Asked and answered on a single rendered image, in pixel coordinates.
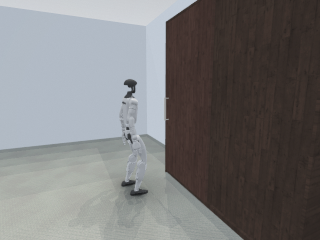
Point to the left robot upper arm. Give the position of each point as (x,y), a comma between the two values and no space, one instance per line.
(121,109)

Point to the right robot hand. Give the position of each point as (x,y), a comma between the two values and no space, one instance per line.
(136,145)

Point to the left robot forearm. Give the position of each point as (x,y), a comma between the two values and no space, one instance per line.
(123,125)

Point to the right robot forearm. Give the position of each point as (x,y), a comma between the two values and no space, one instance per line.
(131,126)

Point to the left robot hand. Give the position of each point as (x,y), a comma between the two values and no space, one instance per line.
(123,138)

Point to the left robot foot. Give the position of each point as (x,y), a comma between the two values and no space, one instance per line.
(131,182)

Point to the right robot upper arm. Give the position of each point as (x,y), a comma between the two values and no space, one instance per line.
(132,106)

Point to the wardrobe door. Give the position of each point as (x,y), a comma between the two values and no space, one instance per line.
(189,75)
(265,80)

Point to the left robot thigh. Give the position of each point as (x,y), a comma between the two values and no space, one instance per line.
(132,157)

